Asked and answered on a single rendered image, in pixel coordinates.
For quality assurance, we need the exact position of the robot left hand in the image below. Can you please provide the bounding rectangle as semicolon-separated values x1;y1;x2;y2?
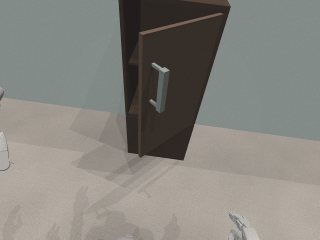
0;87;15;180

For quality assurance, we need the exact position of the handle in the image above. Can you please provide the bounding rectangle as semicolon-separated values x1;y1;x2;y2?
149;63;170;113

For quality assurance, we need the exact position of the robot right hand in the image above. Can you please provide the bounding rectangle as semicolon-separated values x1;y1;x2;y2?
228;211;260;240

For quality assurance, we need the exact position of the cupboard door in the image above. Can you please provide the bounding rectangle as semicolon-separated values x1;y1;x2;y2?
138;13;224;158

